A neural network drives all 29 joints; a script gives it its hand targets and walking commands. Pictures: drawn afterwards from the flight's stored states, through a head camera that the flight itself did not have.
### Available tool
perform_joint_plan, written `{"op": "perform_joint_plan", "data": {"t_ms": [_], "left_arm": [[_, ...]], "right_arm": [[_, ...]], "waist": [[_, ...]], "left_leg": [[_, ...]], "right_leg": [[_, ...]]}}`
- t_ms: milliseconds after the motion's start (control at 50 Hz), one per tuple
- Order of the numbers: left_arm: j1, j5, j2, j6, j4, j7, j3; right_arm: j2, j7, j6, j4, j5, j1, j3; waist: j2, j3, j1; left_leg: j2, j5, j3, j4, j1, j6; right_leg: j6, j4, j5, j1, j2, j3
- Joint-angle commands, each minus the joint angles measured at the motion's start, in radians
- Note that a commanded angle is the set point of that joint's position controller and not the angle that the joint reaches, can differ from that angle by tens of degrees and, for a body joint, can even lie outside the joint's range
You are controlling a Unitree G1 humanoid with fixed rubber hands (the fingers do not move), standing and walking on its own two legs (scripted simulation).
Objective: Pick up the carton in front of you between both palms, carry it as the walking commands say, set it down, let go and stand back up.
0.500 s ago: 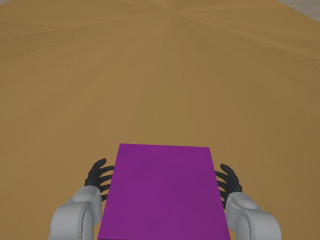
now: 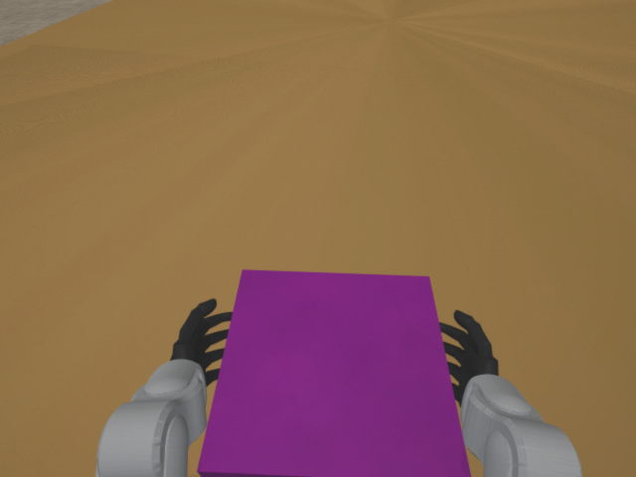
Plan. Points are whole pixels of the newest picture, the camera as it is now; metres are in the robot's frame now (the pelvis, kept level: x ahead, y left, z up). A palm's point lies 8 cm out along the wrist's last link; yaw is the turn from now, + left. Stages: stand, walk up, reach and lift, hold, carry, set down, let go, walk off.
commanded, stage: carry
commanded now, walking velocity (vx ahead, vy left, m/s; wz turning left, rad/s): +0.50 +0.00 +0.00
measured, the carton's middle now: (330, 406) +0.23 +0.00 +0.02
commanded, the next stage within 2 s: none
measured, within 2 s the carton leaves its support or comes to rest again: neither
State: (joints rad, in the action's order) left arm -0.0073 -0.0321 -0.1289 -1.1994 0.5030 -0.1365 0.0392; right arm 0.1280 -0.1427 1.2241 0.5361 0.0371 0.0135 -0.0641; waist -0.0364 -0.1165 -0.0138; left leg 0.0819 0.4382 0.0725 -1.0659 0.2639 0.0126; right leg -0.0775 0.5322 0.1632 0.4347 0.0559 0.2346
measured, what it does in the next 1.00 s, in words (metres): walks ahead: left foot, then right foot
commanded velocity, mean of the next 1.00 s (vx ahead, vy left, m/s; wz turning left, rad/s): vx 0.33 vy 0.00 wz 0.00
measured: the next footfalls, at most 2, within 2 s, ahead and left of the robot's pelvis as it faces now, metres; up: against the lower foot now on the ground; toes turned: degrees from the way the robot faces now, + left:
left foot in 0.42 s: +0.46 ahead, +0.12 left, +0.00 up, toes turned +9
right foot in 0.90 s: +0.76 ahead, -0.09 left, +0.00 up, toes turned +9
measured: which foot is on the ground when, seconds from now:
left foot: up 0.00-0.40, down 0.42-0.94, up 0.96-1.00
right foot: down 0.00-0.44, up 0.46-0.88, down 0.90-1.00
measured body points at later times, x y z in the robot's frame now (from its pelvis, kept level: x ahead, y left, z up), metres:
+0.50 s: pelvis +0.33 +0.04 +0.00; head +0.33 +0.05 +0.45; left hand +0.58 +0.17 +0.06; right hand +0.56 -0.13 +0.07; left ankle +0.42 +0.11 -0.73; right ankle +0.13 -0.08 -0.65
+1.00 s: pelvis +0.62 -0.01 +0.00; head +0.64 -0.02 +0.45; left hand +0.88 +0.14 +0.09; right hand +0.88 -0.16 +0.08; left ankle +0.47 +0.10 -0.68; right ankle +0.73 -0.09 -0.73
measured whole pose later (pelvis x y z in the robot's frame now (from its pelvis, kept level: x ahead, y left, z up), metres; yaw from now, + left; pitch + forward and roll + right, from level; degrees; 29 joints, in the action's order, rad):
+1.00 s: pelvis +0.62 -0.01 +0.00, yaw -1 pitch +3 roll -1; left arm 0.00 -0.04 -0.13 -1.18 0.56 -0.13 0.03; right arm 0.13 -0.13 1.20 0.58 0.04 0.01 -0.06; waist -0.05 -0.03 -0.01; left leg 0.06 0.54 0.08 -0.89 0.21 0.04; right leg -0.08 0.46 0.07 0.43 0.03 0.25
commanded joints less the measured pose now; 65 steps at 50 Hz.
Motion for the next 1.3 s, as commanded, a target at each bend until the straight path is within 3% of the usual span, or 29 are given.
{"op": "perform_joint_plan", "data": {"t_ms": [0,40,120,200,320,380,400,420,440,460,500,520,560,660,760,820,860,880,900,920,940,960,980,1000,1060,1140,1160,1180,1280], "left_arm": [[0.350,0.276,-0.770,0.009,0.146,0.111,-0.606],[0.377,0.291,-0.814,0.023,0.155,0.130,-0.634],[0.363,0.300,-0.790,0.029,0.168,0.148,-0.649],[0.319,0.278,-0.716,0.015,0.146,0.137,-0.624],[0.288,0.230,-0.670,0.000,0.100,0.112,-0.585],[0.309,0.235,-0.682,0.004,0.123,0.110,-0.606],[0.314,0.236,-0.680,0.004,0.129,0.109,-0.613],[0.316,0.238,-0.684,0.002,0.142,0.109,-0.624],[0.317,0.244,-0.699,0.004,0.153,0.114,-0.640],[0.330,0.254,-0.747,0.014,0.143,0.122,-0.656],[0.333,0.251,-0.835,0.039,0.120,0.141,-0.663],[0.328,0.242,-0.864,0.052,0.101,0.147,-0.668],[0.300,0.222,-0.888,0.074,0.083,0.149,-0.671],[0.249,0.194,-0.854,0.095,0.091,0.135,-0.677],[0.262,0.220,-0.764,0.065,0.150,0.110,-0.668],[0.276,0.243,-0.701,0.033,0.176,0.099,-0.658],[0.262,0.245,-0.667,0.017,0.182,0.091,-0.644],[0.271,0.242,-0.652,0.009,0.185,0.089,-0.631],[0.278,0.237,-0.632,0.001,0.190,0.087,-0.614],[0.253,0.243,-0.630,-0.004,0.161,0.086,-0.599],[0.231,0.256,-0.654,-0.002,0.163,0.090,-0.602],[0.243,0.263,-0.699,0.003,0.168,0.100,-0.611],[0.267,0.268,-0.744,0.009,0.168,0.109,-0.613],[0.292,0.269,-0.783,0.015,0.163,0.119,-0.621],[0.293,0.259,-0.815,0.033,0.132,0.150,-0.634],[0.328,0.236,-0.770,0.061,0.090,0.183,-0.644],[0.354,0.226,-0.743,0.063,0.075,0.189,-0.638],[0.375,0.217,-0.727,0.067,0.044,0.193,-0.633],[0.366,0.155,-0.654,0.097,-0.101,0.191,-0.558]], "right_arm": [[0.770,0.110,-0.022,0.114,-0.278,-0.386,0.667],[0.823,0.121,-0.040,0.102,-0.262,-0.379,0.675],[0.820,0.113,-0.057,0.103,-0.229,-0.346,0.670],[0.759,0.098,-0.042,0.095,-0.220,-0.320,0.656],[0.704,0.100,-0.020,0.081,-0.236,-0.330,0.650],[0.711,0.106,-0.028,0.076,-0.242,-0.317,0.639],[0.709,0.108,-0.032,0.064,-0.236,-0.295,0.629],[0.693,0.111,-0.037,0.056,-0.228,-0.291,0.616],[0.727,0.116,-0.046,0.045,-0.246,-0.285,0.627],[0.764,0.127,-0.053,0.074,-0.260,-0.299,0.640],[0.850,0.150,-0.077,0.079,-0.270,-0.324,0.664],[0.875,0.159,-0.089,0.076,-0.271,-0.341,0.675],[0.885,0.173,-0.107,0.067,-0.272,-0.330,0.688],[0.818,0.185,-0.119,0.075,-0.267,-0.274,0.687],[0.722,0.153,-0.097,0.115,-0.260,-0.252,0.656],[0.670,0.125,-0.070,0.129,-0.244,-0.245,0.631],[0.637,0.111,-0.050,0.144,-0.239,-0.257,0.623],[0.618,0.106,-0.042,0.150,-0.240,-0.277,0.622],[0.603,0.102,-0.029,0.162,-0.245,-0.297,0.626],[0.615,0.097,-0.017,0.167,-0.265,-0.279,0.641],[0.636,0.099,-0.014,0.170,-0.267,-0.269,0.650],[0.682,0.105,-0.015,0.171,-0.270,-0.295,0.661],[0.728,0.115,-0.019,0.171,-0.272,-0.326,0.672],[0.768,0.123,-0.024,0.165,-0.273,-0.346,0.684],[0.812,0.142,-0.047,0.119,-0.247,-0.327,0.699],[0.773,0.167,-0.076,0.070,-0.207,-0.339,0.687],[0.752,0.172,-0.081,0.046,-0.198,-0.359,0.674],[0.725,0.177,-0.083,0.023,-0.186,-0.383,0.657],[0.657,0.196,-0.117,-0.144,-0.161,-0.362,0.576]], "waist": [[0.089,-0.228,-0.002],[0.126,-0.221,0.003],[0.157,-0.157,0.004],[0.154,-0.084,0.001],[0.196,0.017,-0.005],[0.171,-0.087,0.025],[0.104,-0.162,0.046],[-0.115,-0.253,0.051],[-0.312,-0.284,0.050],[-0.224,-0.255,0.041],[-0.046,-0.235,0.035],[-0.026,-0.226,0.029],[-0.071,-0.214,0.025],[-0.093,-0.117,0.028],[-0.115,-0.036,0.029],[-0.140,-0.037,0.027],[-0.104,-0.088,0.006],[-0.058,-0.125,0.000],[0.120,-0.225,-0.002],[0.261,-0.345,-0.011],[0.225,-0.355,-0.005],[0.206,-0.339,-0.002],[0.156,-0.304,0.004],[0.160,-0.267,0.009],[0.170,-0.284,0.005],[0.127,-0.247,0.013],[0.092,-0.198,0.014],[0.043,-0.150,0.009],[-0.004,-0.171,0.011]], "left_leg": [[0.051,-0.096,-0.080,-0.168,0.399,-0.043],[0.054,-0.179,-0.052,-0.049,0.344,-0.035],[0.051,-0.269,0.005,0.165,0.393,0.002],[0.032,-0.364,0.063,0.382,0.402,0.012],[-0.002,-0.420,0.128,0.561,0.327,-0.024],[-0.085,-0.341,0.222,0.619,-0.002,-0.047],[-0.058,-0.279,0.167,0.614,-0.227,-0.050],[0.216,-0.133,-0.272,0.698,-0.433,-0.148],[0.353,-0.201,-0.610,0.856,-0.542,-0.241],[0.351,-0.354,-0.522,0.839,-0.507,-0.239],[0.290,-0.487,-0.316,0.802,-0.372,-0.181],[0.268,-0.447,-0.248,0.826,-0.312,-0.145],[0.234,-0.366,-0.160,0.875,-0.263,-0.120],[0.202,-0.355,-0.050,0.948,-0.282,-0.137],[0.146,-0.822,0.102,0.845,-0.288,-0.107],[0.138,-0.885,0.141,0.752,-0.288,-0.072],[0.104,-0.914,0.190,0.564,-0.236,-0.022],[0.078,-0.793,0.177,0.453,-0.163,0.013],[0.033,-0.391,0.151,0.247,-0.020,0.047],[-0.063,0.092,0.063,0.048,0.147,0.059],[-0.049,0.161,-0.016,-0.008,0.159,0.046],[-0.025,0.157,-0.054,0.009,0.149,0.022],[0.018,0.146,-0.068,0.151,0.106,0.000],[0.031,0.131,-0.060,0.317,0.069,-0.005],[-0.020,0.029,0.010,0.483,-0.016,0.001],[0.028,-0.302,0.033,0.681,-0.142,0.008],[0.077,-0.299,-0.021,0.699,-0.084,0.007],[0.101,-0.341,-0.033,0.670,-0.060,0.004],[0.101,-0.617,-0.023,0.610,-0.068,-0.006]], "right_leg": [[-0.076,-0.282,-0.183,-0.499,0.308,-0.455],[-0.035,-0.340,-0.063,-0.433,0.269,-0.347],[-0.061,-0.418,-0.010,-0.432,0.244,-0.258],[-0.052,-0.413,-0.138,-0.470,0.206,-0.171],[-0.021,-0.369,-0.311,-0.514,0.197,-0.100],[0.029,-0.073,-0.574,-0.474,0.151,0.000],[0.053,0.134,-0.475,-0.346,0.111,0.008],[0.106,0.439,-0.230,-0.089,0.029,-0.005],[0.117,0.665,0.267,0.154,-0.092,-0.093],[0.088,0.784,0.302,0.211,-0.026,-0.210],[0.052,0.741,0.211,0.199,0.061,-0.237],[0.053,0.660,0.156,0.171,0.081,-0.239],[0.059,0.567,0.090,0.140,0.073,-0.201],[0.100,0.305,-0.030,0.222,0.071,-0.129],[0.097,0.065,-0.134,0.152,0.006,-0.034],[0.084,-0.032,-0.229,0.025,-0.026,0.000],[0.080,-0.169,-0.333,-0.205,-0.070,0.040],[0.081,-0.204,-0.473,-0.350,-0.010,-0.014],[0.026,-0.074,-0.958,-0.561,0.197,-0.217],[-0.133,-0.079,-1.113,-0.756,0.359,-0.430],[-0.166,-0.151,-0.984,-0.683,0.386,-0.445],[-0.157,-0.192,-0.811,-0.609,0.355,-0.396],[-0.109,-0.215,-0.684,-0.505,0.309,-0.315],[-0.063,-0.236,-0.585,-0.440,0.265,-0.264],[-0.053,-0.270,-0.325,-0.402,0.236,-0.223],[0.012,-0.224,-0.066,-0.272,0.159,-0.140],[0.036,-0.201,-0.028,-0.270,0.132,-0.113],[0.047,-0.173,-0.101,-0.250,0.113,-0.119],[0.052,-0.041,-0.408,-0.300,0.120,-0.131]]}}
